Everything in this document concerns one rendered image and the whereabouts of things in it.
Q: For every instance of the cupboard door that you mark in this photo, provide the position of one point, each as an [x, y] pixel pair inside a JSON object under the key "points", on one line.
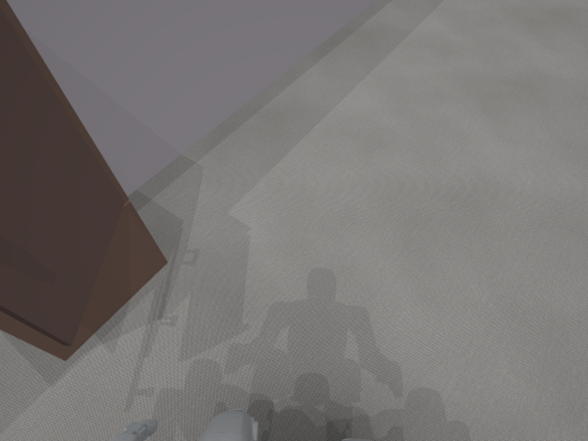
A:
{"points": [[58, 207]]}

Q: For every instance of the robot left hand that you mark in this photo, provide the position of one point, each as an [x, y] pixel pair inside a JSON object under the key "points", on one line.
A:
{"points": [[137, 431]]}

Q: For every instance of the left robot thigh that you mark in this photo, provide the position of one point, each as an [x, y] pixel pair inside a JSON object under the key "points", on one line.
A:
{"points": [[231, 426]]}

